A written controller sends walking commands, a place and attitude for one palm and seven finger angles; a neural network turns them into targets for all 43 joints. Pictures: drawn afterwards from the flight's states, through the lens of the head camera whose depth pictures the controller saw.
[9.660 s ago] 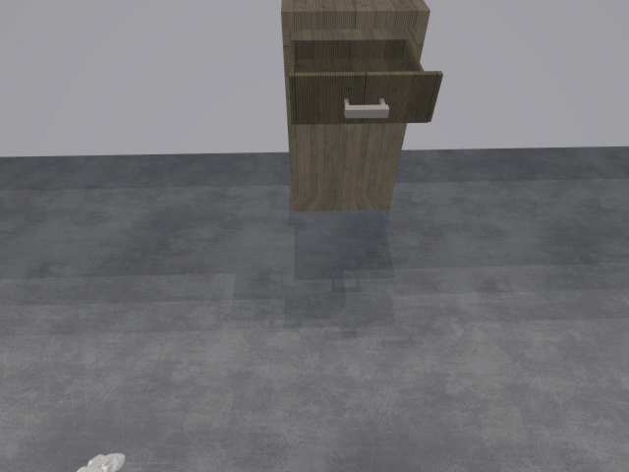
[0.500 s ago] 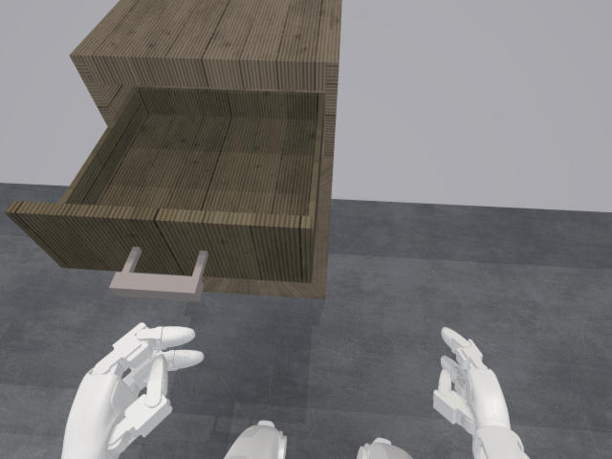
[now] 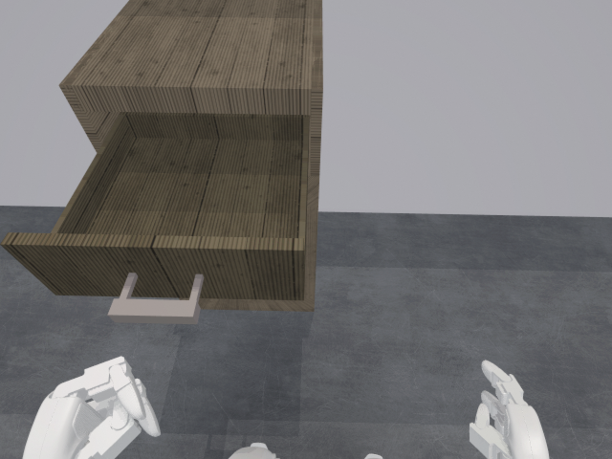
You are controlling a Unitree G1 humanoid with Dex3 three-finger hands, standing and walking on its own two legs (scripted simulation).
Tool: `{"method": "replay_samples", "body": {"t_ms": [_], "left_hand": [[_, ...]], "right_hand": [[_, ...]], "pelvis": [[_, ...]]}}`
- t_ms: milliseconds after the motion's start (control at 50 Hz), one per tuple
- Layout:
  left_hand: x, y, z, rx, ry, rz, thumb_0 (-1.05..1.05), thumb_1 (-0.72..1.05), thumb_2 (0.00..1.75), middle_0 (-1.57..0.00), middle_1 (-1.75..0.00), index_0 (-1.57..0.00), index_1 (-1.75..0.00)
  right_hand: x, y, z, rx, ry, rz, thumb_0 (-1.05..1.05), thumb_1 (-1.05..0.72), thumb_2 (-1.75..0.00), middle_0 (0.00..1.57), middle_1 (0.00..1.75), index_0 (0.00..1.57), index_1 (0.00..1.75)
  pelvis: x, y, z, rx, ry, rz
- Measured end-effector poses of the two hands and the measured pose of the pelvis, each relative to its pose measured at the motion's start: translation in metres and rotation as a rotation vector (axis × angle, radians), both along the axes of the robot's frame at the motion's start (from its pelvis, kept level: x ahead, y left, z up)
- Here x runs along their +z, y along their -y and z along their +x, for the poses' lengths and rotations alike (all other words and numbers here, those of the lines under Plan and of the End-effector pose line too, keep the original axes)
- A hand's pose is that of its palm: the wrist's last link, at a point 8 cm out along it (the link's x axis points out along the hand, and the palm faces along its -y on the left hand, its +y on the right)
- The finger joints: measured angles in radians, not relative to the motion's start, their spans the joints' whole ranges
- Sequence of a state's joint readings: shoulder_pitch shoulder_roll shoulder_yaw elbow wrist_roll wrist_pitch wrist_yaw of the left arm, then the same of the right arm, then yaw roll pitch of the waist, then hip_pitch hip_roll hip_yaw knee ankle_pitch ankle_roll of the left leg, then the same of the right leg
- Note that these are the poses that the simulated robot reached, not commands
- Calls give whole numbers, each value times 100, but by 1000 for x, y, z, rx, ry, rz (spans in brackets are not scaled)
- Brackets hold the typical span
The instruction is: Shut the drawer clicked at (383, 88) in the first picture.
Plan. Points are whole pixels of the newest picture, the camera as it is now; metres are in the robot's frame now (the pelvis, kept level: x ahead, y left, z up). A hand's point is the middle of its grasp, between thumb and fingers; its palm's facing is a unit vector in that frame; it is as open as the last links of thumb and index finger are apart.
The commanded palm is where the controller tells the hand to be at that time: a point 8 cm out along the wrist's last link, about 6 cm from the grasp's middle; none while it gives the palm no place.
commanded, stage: raise the hand and make a fist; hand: left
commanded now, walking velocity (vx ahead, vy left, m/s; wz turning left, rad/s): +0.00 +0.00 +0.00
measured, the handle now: (160, 296) +0.32 +0.23 +0.00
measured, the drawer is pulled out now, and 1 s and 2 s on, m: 0.30 0.30 0.30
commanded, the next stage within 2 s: bring the fist close to the handle in 0.78 s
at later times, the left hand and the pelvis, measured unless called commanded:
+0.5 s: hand (112, 430) +0.14 +0.19 +0.10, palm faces +0.06 -1.00 -0.02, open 3.2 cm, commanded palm +0.09 +0.24 +0.11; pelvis +0.00 +0.04 +0.00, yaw +0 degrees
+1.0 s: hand (127, 434) +0.14 +0.18 +0.09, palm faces +0.08 -1.00 -0.05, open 3.3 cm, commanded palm +0.10 +0.24 +0.09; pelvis +0.00 +0.02 +0.00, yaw +0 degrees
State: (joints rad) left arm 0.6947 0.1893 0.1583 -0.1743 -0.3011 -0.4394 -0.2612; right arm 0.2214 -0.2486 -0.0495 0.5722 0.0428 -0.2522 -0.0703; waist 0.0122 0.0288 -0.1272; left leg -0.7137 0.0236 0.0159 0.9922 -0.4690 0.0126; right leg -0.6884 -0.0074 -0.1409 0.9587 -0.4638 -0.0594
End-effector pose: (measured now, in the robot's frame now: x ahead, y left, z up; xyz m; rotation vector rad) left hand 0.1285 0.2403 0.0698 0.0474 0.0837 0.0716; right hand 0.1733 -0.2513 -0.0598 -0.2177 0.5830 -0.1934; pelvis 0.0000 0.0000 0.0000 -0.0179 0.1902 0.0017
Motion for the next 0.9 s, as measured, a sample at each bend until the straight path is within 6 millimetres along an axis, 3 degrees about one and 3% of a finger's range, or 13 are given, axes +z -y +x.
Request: {"method": "replay_samples", "body": {"t_ms": [180, 360, 480, 700, 900], "left_hand": [[14, -8, -5, 7, 13, -13, 1, 90, 90, -131, -151, -131, -151], [29, -6, -13, -6, 19, -25, 1, 91, 90, -138, -158, -138, -159], [33, -3, -12, -11, 21, -26, 1, 90, 90, -139, -159, -139, -160], [31, 0, -8, -7, 11, -17, 1, 90, 90, -139, -160, -139, -160], [33, 5, -13, 6, 11, -3, 1, 90, 90, -139, -160, -139, -160]], "right_hand": [[20, -54, 35, 109, 104, 66, 2, -91, -90, 20, 30, 20, 30], [25, -84, 39, 173, 123, 94, 2, -90, -90, 20, 30, 21, 30], [21, -85, 30, 163, 100, 91, 2, -90, -90, 20, 30, 21, 30], [13, -68, 11, 104, 50, 74, 2, -90, -90, 20, 30, 21, 30], [10, -58, 12, 88, 53, 85, 2, -90, -90, 20, 30, 21, 30]], "pelvis": [[4, -16, 4, 6, 22, -17], [6, -30, 6, 10, 37, -27], [5, -35, 5, 6, 40, -29], [3, -34, 5, -4, 32, -27], [2, -27, 5, -4, 31, -22]]}}
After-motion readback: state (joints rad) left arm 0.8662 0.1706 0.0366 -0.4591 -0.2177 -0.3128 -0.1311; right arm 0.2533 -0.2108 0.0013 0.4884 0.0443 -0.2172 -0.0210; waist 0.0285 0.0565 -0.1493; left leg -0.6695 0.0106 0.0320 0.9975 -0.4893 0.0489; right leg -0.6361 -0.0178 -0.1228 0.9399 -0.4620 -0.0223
